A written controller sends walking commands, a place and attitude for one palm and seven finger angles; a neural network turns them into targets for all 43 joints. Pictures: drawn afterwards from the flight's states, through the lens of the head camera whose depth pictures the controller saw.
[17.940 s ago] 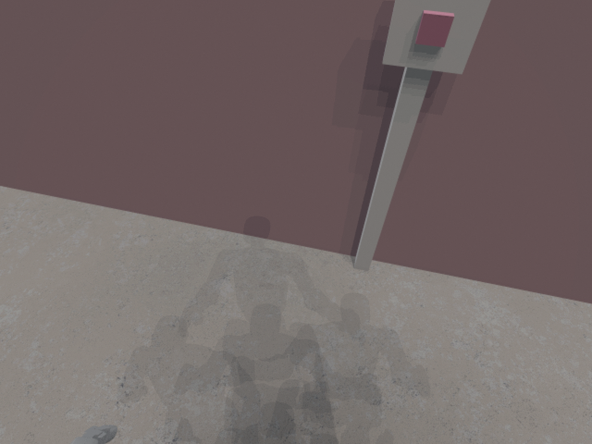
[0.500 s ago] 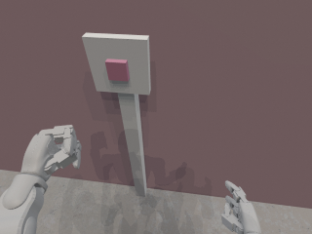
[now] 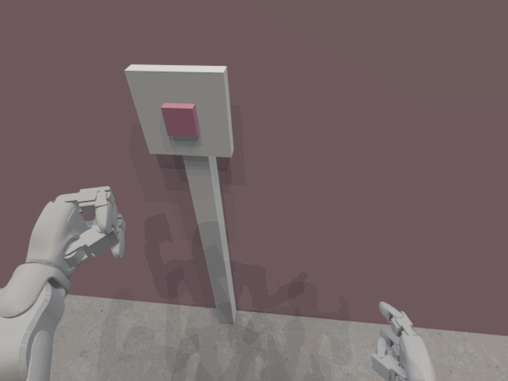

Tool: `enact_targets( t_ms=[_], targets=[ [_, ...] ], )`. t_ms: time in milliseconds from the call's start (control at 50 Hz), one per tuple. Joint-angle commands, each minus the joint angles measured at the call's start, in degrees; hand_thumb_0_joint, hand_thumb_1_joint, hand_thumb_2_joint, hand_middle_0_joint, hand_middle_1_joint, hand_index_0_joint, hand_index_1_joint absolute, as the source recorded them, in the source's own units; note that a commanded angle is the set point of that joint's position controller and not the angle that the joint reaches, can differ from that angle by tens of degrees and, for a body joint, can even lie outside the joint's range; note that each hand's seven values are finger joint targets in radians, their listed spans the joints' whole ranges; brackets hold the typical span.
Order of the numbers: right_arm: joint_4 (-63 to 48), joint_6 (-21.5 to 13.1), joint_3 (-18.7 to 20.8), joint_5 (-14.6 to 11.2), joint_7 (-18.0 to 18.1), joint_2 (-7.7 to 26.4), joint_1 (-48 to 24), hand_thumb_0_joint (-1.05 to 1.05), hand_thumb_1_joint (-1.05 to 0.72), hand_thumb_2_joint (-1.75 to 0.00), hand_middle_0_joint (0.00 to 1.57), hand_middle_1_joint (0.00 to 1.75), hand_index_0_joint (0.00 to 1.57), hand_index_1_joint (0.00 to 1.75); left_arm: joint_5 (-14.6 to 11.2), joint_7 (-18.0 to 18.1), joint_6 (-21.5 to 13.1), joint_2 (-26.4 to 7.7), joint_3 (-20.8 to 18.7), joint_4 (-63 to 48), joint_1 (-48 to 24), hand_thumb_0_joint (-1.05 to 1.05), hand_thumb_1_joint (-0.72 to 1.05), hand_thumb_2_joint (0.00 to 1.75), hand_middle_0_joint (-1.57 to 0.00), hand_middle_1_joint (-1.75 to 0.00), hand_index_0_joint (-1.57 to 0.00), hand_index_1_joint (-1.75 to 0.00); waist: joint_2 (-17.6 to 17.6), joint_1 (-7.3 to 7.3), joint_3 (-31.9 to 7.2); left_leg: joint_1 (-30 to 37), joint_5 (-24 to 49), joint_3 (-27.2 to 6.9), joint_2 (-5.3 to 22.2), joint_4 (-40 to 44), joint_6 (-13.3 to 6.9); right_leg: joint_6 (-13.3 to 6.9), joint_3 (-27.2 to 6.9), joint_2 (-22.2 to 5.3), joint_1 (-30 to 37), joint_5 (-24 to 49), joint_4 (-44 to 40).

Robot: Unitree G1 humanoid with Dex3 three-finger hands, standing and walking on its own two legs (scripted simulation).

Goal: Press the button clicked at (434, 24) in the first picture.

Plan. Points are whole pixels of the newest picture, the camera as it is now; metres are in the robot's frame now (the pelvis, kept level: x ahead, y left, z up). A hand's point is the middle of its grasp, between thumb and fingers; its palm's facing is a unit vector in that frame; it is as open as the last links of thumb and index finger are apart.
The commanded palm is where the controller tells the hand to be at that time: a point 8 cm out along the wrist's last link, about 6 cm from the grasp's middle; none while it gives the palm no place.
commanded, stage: raise the hand and make a fist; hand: left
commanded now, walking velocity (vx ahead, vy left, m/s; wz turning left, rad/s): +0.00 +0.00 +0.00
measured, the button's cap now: (181, 119) +0.51 +0.21 +0.19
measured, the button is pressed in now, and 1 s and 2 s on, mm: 0 0 0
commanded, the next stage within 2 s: aim a knuckle at the button in 0.10 s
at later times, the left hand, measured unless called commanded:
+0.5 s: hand (130, 210) +0.28 +0.21 +0.18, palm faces +0.06 -1.00 -0.05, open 3.1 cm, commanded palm +0.25 +0.25 +0.18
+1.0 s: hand (160, 182) +0.35 +0.19 +0.17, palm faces +0.04 -1.00 -0.02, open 3.1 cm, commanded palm +0.33 +0.24 +0.17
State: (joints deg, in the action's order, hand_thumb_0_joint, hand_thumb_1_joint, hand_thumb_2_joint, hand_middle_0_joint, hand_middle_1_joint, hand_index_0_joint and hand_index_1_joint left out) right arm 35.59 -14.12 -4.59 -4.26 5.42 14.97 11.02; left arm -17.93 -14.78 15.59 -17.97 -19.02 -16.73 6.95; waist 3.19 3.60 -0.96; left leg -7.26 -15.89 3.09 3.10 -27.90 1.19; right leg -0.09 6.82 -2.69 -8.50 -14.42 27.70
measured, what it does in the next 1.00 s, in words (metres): stands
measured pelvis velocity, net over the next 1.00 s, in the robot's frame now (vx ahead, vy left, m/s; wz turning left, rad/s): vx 0.00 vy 0.01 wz -0.02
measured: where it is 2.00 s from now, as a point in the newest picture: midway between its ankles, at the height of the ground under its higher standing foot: outside the picture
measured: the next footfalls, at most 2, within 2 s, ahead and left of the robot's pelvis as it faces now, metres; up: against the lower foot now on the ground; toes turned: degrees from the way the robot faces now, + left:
none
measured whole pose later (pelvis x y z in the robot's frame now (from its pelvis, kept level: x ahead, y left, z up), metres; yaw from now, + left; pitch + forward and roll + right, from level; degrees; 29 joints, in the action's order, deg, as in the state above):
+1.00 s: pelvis +0.00 +0.01 +0.00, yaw -1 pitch -3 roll +0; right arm 37.9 -10.6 -4.2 -3.9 5.8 14.1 11.4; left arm -12.5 -10.0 10.3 -16.1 -14.1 11.6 -18.3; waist 2.3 1.6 -0.2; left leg -8.8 -15.2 4.2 2.3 -26.7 0.6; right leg 0.4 5.5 -3.3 -11.1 -13.9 27.7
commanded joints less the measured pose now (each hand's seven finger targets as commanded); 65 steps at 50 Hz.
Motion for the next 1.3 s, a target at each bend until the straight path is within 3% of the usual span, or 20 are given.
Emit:
enact_targets(
  t_ms=[0,40,100,180,240,440,500,540,580,640,720,740,800,840,880,940,1000,1140,1160,1280],
  targets=[
    [-9.4,-4.4,2.1,0.2,0.4,5.1,-9.7,0.0,-0.9,-0.9,0.2,0.3,0.2,0.3,-0.4,0.7,-5.9,-11.4,-5.6,-12.5,-14.8,0.0,0.9,0.9,-1.3,-1.5,-1.3,-1.5,1.3,0.08,-5.7,1.0,7.2,-2.2,-3.0,4.3,-2.5,-0.1,-2.8,2.1,-0.1,5.0,-5.9],
    [-9.0,-4.6,2.0,0.3,0.6,5.2,-9.7,0.0,-0.9,-0.9,0.2,0.3,0.2,0.3,-0.9,0.2,-5.5,-11.0,-5.4,-10.5,-14.5,0.0,0.9,0.9,-1.3,-1.5,-1.3,-1.5,-1.5,0.14,-4.8,0.3,6.8,-2.4,-3.0,4.2,-2.6,0.0,-3.2,2.1,0.3,4.6,-6.5],
    [-9.1,-5.0,2.0,0.0,0.7,5.3,-10.0,0.0,-0.9,-0.9,0.2,0.3,0.2,0.3,-1.0,-0.2,-5.1,-11.3,-5.5,-10.3,-14.7,0.0,0.9,0.9,-1.3,-1.5,-1.3,-1.5,-0.1,0.25,-4.7,0.2,5.9,-2.3,-3.1,4.4,-2.6,0.1,-3.3,1.8,-0.3,3.5,-6.5],
    [-9.0,-5.2,2.0,0.0,0.7,5.3,-10.2,0.0,-0.9,-0.9,0.2,0.3,0.2,0.3,-1.5,-0.8,-4.9,-11.2,-5.7,-9.6,-14.1,0.0,0.9,0.9,-1.3,-1.5,-1.3,-1.5,-2.0,0.29,-5.0,0.2,6.6,-2.2,-3.1,3.8,-2.7,0.3,-3.7,1.7,-0.2,4.3,-6.5],
    [-7.9,-5.3,2.0,0.0,1.0,5.5,-10.0,0.0,-0.9,-0.9,0.2,0.3,0.2,0.3,-0.9,-0.2,-5.1,-11.0,-4.1,-6.4,-21.4,0.0,0.9,0.9,-1.3,-1.5,-1.3,-1.5,-1.7,-0.7,-3.2,-0.2,4.7,-2.3,-3.1,3.7,-2.7,0.4,-4.1,1.9,-1.9,0.9,-7.2],
    [-7.4,-4.5,2.1,0.1,1.5,5.4,-9.4,0.0,-0.9,-0.9,0.2,0.3,0.2,0.3,1.5,0.8,-6.9,-12.2,-3.1,2.9,-32.1,0.0,0.9,0.9,-1.3,-1.5,-1.3,-1.5,-1.5,-0.68,-7.2,0.3,6.7,-2.5,-3.3,4.1,-2.6,-0.2,-3.8,1.7,0.0,4.9,-5.2],
    [-7.8,-4.0,2.0,0.2,1.3,5.1,-9.3,0.0,-0.9,-0.9,0.2,0.3,0.2,0.3,1.8,1.0,-7.3,-10.9,-2.1,4.6,-34.4,0.0,0.9,0.9,-1.3,-1.5,-1.3,-1.5,0.6,-0.71,-8.8,0.7,7.8,-2.4,-3.4,4.3,-2.4,-0.5,-3.5,1.5,0.6,7.3,-4.4],
    [-8.0,-3.7,2.1,0.2,1.0,5.1,-8.9,0.0,-0.9,-0.9,0.2,0.3,0.2,0.3,2.0,1.3,-7.4,-9.9,-1.5,6.5,-32.9,0.0,0.9,0.9,-1.3,-1.5,-1.3,-1.5,-2.7,-0.44,-8.6,0.1,9.4,-2.5,-3.1,4.3,-2.4,-0.4,-3.1,1.7,1.0,9.3,-4.1],
    [-8.1,-3.4,2.3,0.2,0.8,5.1,-8.6,0.0,-0.9,-0.9,0.2,0.3,0.2,0.3,2.4,1.6,-7.6,-9.1,-0.4,6.5,-34.9,0.0,0.9,0.9,-1.3,-1.5,-1.3,-1.5,-0.4,-0.75,-9.4,0.9,10.5,-2.3,-3.2,4.4,-2.4,-0.6,-3.1,1.6,0.8,11.2,-3.5],
    [-7.8,-2.5,2.5,0.5,0.6,5.5,-8.0,0.0,-0.9,-0.9,0.2,0.3,0.2,0.3,2.8,2.6,-7.6,-11.5,-2.8,8.6,-35.1,0.0,0.9,0.9,-1.3,-1.5,-1.3,-1.5,-3.7,-0.29,-9.6,0.0,11.3,-2.4,-3.0,4.5,-2.4,-0.7,-3.0,1.8,1.5,11.8,-3.4],
    [-8.1,-1.7,2.7,0.5,0.4,5.2,-7.8,0.0,-0.9,-0.9,0.2,0.3,0.2,0.3,3.8,3.6,-8.5,-9.3,-0.4,7.3,-39.5,0.0,0.9,0.9,-1.3,-1.5,-1.3,-1.5,0.1,-1.02,-11.8,1.8,13.0,-2.0,-3.0,4.6,-2.1,-0.9,-2.9,1.7,1.6,13.3,-2.8],
    [-8.1,-1.7,2.7,0.6,0.3,5.2,-7.8,0.0,-0.9,-0.9,0.2,0.3,0.2,0.3,3.9,3.8,-8.9,-9.2,-0.1,7.5,-40.1,0.0,0.9,0.9,-1.3,-1.5,-1.3,-1.5,-1.5,-1.04,-11.6,1.6,13.6,-2.2,-2.9,4.4,-2.2,-1.0,-3.0,1.8,1.8,14.0,-2.8],
    [-7.5,-1.2,3.0,0.7,0.4,5.3,-7.0,0.0,-0.9,-0.9,0.2,0.3,0.2,0.3,4.1,4.2,-9.4,-8.7,0.2,9.5,-41.3,0.0,0.9,0.9,-1.3,-1.5,-1.3,-1.5,-0.9,-1.49,-12.3,2.4,14.0,-2.0,-2.8,4.4,-2.1,-1.0,-3.0,1.8,1.5,14.9,-2.8],
    [-7.0,-0.6,3.0,0.6,0.4,5.6,-6.8,0.0,-0.9,-0.9,0.2,0.3,0.2,0.3,4.4,4.3,-9.4,-8.6,0.7,12.0,-42.1,0.0,0.9,0.9,-1.3,-1.5,-1.3,-1.5,-3.5,-1.78,-10.8,1.3,13.4,-2.1,-2.6,4.6,-2.2,-1.0,-2.9,2.0,1.2,14.1,-3.1],
    [-6.9,-0.1,3.0,0.4,0.5,5.5,-6.8,0.0,-0.9,-0.9,0.2,0.3,0.2,0.3,4.5,4.5,-9.2,-7.7,1.9,13.6,-44.7,0.0,0.9,0.9,-1.3,-1.5,-1.3,-1.5,-2.3,-2.23,-10.4,1.4,11.9,-1.9,-2.8,4.8,-2.2,-0.9,-3.1,1.9,0.1,12.9,-3.5],
    [-6.2,0.8,3.1,0.6,0.9,6.0,-6.0,0.0,-0.9,-0.9,0.2,0.3,0.2,0.3,5.2,5.2,-9.4,-10.9,-0.3,17.5,-48.5,0.0,0.9,0.9,-1.3,-1.5,-1.3,-1.5,-3.4,-2.41,-10.6,0.6,10.9,-2.3,-2.6,4.9,-2.3,-1.1,-3.3,2.0,0.2,11.2,-3.8],
    [-5.9,1.5,3.1,0.5,1.1,5.9,-5.4,0.0,-0.9,-0.9,0.2,0.3,0.2,0.3,5.6,5.4,-10.2,-10.5,0.9,20.4,-53.6,0.0,0.9,0.9,-1.3,-1.5,-1.3,-1.5,-1.0,-3.33,-11.3,1.0,10.8,-2.0,-2.8,4.7,-2.3,-1.1,-3.7,1.8,-0.4,11.4,-3.8],
    [-5.1,2.4,3.4,0.5,0.8,6.4,-3.0,0.0,-0.9,-0.9,0.2,0.3,0.2,0.3,6.2,5.2,-13.0,-10.0,2.1,29.6,-58.9,0.0,0.9,0.9,-1.3,-1.5,-1.3,-1.5,-2.1,-3.92,-13.0,0.5,12.2,-2.1,-2.6,4.0,-2.3,-1.3,-3.8,1.8,-0.5,13.5,-3.2],
    [-4.9,2.6,3.6,0.5,0.8,6.7,-2.4,0.0,-0.9,-0.9,0.2,0.3,0.2,0.3,6.3,5.4,-13.2,-11.2,1.2,31.6,-59.6,0.0,0.9,0.9,-1.3,-1.5,-1.3,-1.5,-3.8,-4.14,-13.0,0.0,11.8,-2.1,-2.5,4.0,-2.4,-1.2,-3.8,1.8,-0.6,13.3,-3.3],
    [-4.3,3.5,4.1,0.7,0.5,7.1,0.2,0.0,-0.9,-0.9,0.2,0.3,0.2,0.3,7.2,5.8,-16.3,-13.5,-0.1,37.1,-65.1,0.0,0.9,0.9,-1.3,-1.5,-1.3,-1.5,-2.1,-4.43,-15.6,-0.5,13.7,-1.7,-2.5,3.3,-2.4,-1.3,-4.4,1.7,0.1,15.9,-2.5]
  ],
)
